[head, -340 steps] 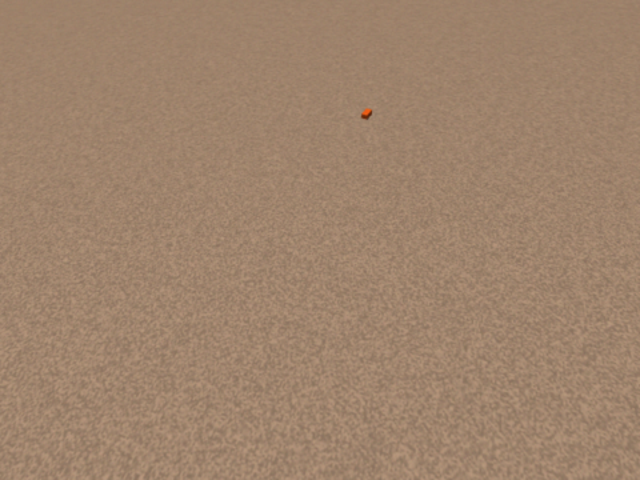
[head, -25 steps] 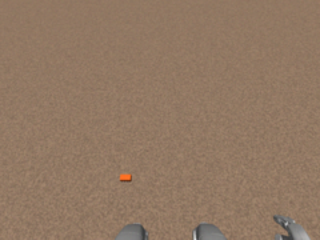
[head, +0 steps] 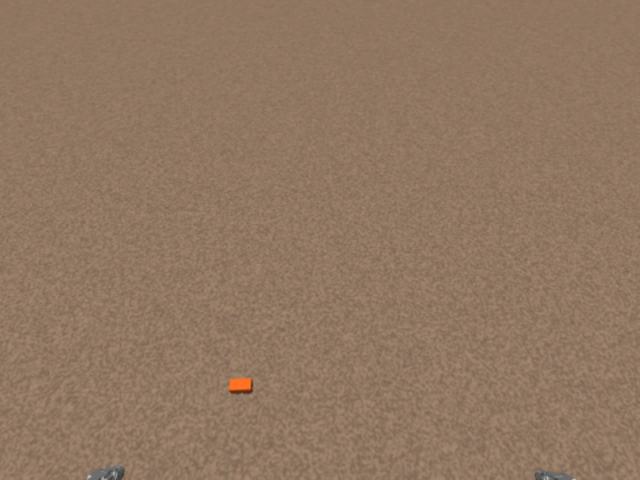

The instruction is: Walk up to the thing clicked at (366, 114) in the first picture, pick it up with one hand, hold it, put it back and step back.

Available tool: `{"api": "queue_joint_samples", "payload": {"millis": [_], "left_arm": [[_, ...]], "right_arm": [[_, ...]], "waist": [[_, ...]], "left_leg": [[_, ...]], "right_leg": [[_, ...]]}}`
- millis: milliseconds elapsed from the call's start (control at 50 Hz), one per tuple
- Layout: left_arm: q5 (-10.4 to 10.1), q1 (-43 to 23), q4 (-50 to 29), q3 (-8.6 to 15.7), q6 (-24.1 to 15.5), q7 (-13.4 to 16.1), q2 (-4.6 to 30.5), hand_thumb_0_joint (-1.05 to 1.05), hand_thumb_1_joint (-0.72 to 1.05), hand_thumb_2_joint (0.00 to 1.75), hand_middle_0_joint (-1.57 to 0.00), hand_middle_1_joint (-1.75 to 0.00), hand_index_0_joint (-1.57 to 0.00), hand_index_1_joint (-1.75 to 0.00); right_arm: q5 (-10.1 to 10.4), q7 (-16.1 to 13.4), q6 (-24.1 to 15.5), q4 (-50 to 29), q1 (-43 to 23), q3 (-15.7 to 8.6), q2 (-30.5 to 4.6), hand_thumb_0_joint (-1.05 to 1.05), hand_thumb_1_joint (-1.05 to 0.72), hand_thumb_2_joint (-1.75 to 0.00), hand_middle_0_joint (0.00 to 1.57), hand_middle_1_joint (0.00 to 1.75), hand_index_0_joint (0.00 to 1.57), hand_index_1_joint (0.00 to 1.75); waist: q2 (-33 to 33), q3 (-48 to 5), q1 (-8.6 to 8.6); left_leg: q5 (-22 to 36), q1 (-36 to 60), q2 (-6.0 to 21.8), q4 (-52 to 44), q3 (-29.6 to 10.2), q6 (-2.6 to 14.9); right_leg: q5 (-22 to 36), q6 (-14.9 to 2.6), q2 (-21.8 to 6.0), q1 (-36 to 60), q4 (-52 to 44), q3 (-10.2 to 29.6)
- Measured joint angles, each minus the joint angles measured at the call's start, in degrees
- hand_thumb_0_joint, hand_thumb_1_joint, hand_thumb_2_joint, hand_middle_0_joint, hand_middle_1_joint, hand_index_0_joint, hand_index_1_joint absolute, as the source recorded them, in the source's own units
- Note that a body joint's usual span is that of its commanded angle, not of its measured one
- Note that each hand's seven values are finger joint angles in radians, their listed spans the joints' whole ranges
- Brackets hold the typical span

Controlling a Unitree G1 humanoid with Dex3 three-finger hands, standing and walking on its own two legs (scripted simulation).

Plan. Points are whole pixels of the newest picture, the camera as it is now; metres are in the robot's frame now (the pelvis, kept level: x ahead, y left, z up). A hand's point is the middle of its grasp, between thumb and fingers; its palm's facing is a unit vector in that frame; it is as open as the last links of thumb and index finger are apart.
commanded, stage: walk up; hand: left
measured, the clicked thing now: (240, 385) +0.46 +0.25 -0.76
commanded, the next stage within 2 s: stand in 0.82 s
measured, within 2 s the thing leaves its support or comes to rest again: neither
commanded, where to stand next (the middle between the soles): +0.10 +0.01 m, yaw +1 degrees
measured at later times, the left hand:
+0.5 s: hand out of the picture +0.09 +0.25 -0.14, palm faces -0.02 -0.93 -0.37, open 7.4 cm
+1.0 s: hand out of the picture +0.11 +0.24 -0.14, palm faces -0.03 -0.94 -0.35, open 7.4 cm
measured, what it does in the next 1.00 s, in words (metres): stands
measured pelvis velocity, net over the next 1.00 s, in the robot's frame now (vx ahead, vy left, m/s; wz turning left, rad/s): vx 0.01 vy -0.01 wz -0.01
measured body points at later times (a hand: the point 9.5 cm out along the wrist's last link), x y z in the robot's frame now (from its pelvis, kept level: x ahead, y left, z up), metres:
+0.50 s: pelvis +0.01 -0.01 +0.01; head +0.02 -0.02 +0.46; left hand +0.09 +0.29 -0.11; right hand +0.09 -0.32 -0.12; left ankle +0.01 +0.12 -0.73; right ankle +0.02 -0.16 -0.73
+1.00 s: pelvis +0.01 -0.01 +0.01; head +0.03 -0.01 +0.46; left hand +0.11 +0.29 -0.12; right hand +0.09 -0.32 -0.12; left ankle +0.01 +0.12 -0.73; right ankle +0.02 -0.16 -0.73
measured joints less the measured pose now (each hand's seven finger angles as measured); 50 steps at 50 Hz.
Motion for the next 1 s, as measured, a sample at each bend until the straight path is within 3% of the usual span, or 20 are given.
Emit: {"api": "queue_joint_samples", "payload": {"millis": [340, 1000], "left_arm": [[0.89, -0.78, 3.64, 0.04, 0.27, -0.82, -2.27, 0.01, 0.91, 0.89, -0.2, -0.3, -0.21, -0.3], [0.7, -0.76, 2.29, 1.02, 1.38, -0.97, -2.51, 0.01, 0.91, 0.89, -0.2, -0.3, -0.21, -0.3]], "right_arm": [[-0.17, 0.43, 0.11, 1.89, -2.0, -0.54, -0.97, 0.0, -0.9, -0.9, 0.2, 0.3, 0.2, 0.3], [-0.72, -0.24, -0.8, 2.18, 0.26, -0.17, 0.39, 0.01, -0.9, -0.9, 0.2, 0.3, 0.2, 0.3]], "waist": [[2.04, -1.65, 0.0], [0.56, -2.12, -0.92]], "left_leg": [[4.74, 4.54, 0.19, -9.33, 0.08, -0.91], [5.4, 6.62, 0.26, -12.69, 0.49, -1.18]], "right_leg": [[3.67, -0.65, 0.11, 3.58, -7.33, -0.18], [3.94, -0.81, 0.14, 5.04, -9.68, 0.08]]}}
